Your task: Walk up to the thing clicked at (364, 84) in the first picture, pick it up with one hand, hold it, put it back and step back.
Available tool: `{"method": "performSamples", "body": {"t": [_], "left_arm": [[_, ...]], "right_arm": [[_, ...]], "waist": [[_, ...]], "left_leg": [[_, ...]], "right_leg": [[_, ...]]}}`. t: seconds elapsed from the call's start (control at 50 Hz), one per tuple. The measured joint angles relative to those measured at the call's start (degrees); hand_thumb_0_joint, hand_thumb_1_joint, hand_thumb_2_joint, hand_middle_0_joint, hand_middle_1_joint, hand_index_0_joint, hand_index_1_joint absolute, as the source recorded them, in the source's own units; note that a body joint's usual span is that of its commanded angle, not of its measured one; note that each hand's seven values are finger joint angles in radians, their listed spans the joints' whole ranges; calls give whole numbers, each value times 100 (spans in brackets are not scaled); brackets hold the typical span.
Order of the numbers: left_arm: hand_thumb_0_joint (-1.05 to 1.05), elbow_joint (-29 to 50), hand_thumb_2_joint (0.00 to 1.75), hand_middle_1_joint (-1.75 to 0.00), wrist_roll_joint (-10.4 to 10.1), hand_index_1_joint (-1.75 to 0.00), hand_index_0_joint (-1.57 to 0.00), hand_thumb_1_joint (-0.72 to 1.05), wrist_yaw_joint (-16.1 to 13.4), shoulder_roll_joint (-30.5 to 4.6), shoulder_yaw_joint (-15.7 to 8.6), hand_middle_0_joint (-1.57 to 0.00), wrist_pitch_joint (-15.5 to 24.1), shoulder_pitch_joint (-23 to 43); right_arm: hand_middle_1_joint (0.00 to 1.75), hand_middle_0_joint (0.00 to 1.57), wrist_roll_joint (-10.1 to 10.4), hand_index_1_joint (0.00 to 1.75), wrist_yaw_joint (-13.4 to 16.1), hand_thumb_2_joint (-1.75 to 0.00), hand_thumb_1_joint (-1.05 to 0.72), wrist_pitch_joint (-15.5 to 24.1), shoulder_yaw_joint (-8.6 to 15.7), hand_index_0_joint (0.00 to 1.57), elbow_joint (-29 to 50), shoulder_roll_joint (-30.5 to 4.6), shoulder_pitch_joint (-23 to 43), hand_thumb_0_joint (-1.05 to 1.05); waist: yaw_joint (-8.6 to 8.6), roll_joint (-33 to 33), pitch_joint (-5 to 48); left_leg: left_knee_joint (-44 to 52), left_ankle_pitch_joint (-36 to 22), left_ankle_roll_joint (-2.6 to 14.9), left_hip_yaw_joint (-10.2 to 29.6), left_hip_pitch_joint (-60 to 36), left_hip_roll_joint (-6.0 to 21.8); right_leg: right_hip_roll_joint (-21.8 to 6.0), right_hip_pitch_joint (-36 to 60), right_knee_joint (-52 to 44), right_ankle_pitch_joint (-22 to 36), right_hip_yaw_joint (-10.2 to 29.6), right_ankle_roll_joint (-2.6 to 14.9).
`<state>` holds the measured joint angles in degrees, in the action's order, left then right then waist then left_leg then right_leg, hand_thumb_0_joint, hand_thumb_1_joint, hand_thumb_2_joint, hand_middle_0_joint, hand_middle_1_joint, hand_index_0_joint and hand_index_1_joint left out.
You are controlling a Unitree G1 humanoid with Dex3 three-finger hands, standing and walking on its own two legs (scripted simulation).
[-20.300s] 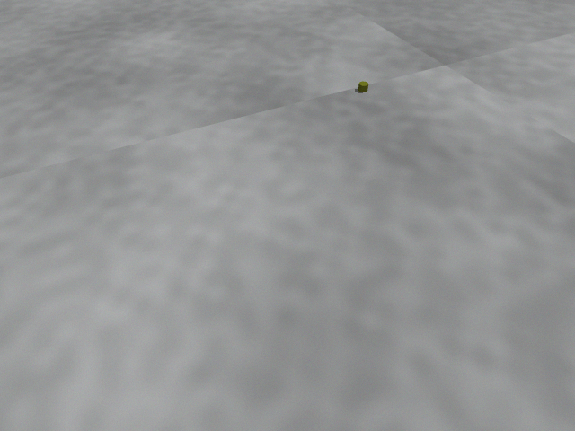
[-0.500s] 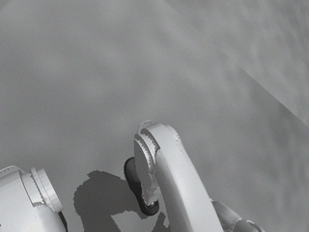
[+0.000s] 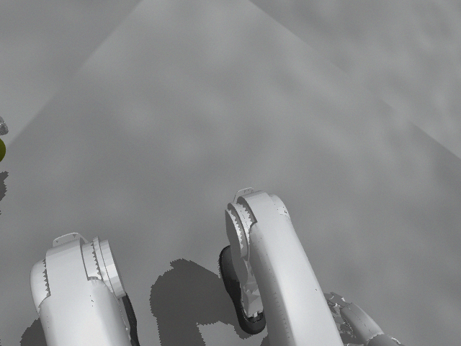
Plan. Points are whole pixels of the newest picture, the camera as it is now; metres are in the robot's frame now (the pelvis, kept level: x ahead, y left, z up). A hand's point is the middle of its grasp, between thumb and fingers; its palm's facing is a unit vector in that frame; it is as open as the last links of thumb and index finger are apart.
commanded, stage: settle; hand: left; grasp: from above
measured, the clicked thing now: out of the picture +0.48 +0.33 -0.18
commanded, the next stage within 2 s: lift in 0.06 s
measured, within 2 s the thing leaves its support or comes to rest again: neither
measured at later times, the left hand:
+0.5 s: hand out of the picture +0.44 +0.33 -0.09, palm faces -0.46 -0.12 -0.88, open 7.9 cm
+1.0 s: hand out of the picture +0.37 +0.32 +0.08, palm faces -0.40 -0.14 -0.90, open 8.0 cm
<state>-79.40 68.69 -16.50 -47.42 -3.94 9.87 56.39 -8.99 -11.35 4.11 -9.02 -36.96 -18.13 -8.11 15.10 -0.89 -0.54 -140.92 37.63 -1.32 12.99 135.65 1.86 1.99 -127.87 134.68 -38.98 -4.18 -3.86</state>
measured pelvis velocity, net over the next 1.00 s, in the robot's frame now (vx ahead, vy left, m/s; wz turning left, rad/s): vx -0.01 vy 0.00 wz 0.13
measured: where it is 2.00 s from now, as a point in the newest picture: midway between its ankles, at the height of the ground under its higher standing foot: (190, 327)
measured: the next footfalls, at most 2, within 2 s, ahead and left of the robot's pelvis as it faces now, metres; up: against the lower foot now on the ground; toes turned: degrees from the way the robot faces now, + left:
none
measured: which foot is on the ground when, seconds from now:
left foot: down 0.00-1.00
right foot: down 0.00-1.00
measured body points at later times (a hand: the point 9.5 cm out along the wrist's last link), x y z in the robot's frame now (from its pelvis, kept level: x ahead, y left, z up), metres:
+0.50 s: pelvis -0.01 -0.01 +0.03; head +0.21 +0.07 +0.42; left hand +0.46 +0.33 -0.04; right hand +0.07 -0.28 -0.07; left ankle +0.07 +0.14 -0.28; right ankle +0.11 -0.14 -0.28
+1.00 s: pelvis -0.01 +0.00 +0.16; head +0.16 +0.05 +0.58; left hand +0.38 +0.33 +0.13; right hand +0.15 -0.25 +0.04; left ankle +0.07 +0.14 -0.28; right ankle +0.11 -0.14 -0.28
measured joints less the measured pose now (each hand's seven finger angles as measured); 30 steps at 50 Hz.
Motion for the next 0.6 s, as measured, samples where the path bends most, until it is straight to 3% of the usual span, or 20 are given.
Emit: {"method": "performSamples", "body": {"t": [0.2, 0.4, 0.6], "left_arm": [[-2, 190, 28, -47, 27, -43, -92, 23, 164, 38, -38, -76, -35, 25], [-2, 847, 25, -49, -313, -44, -89, 26, 693, 342, -49, -74, -187, -331], [-2, 1882, 25, -50, -603, -45, -89, 27, 1128, 705, 118, -73, -228, -1008]], "right_arm": [[30, 21, 76, 30, 207, -90, -91, -272, 141, 20, -28, 34, -149, 0], [30, 21, 234, 30, 353, -90, -92, -503, 375, 20, -42, 87, -275, 0], [30, 21, 469, 30, 528, -90, -92, -697, 720, 20, -16, 143, -296, 0]], "waist": [[-15, 74, 104], [-194, 205, 282], [-536, 303, 633]], "left_leg": [[197, -116, -28, -85, -26, -21], [539, -144, -20, -227, -258, -7], [1114, -185, 23, -434, -751, 11]], "right_leg": [[-51, -23, -104, 69, 48, 42], [-109, 157, -360, 70, 131, 23], [-193, 590, -836, 76, 235, 56]]}}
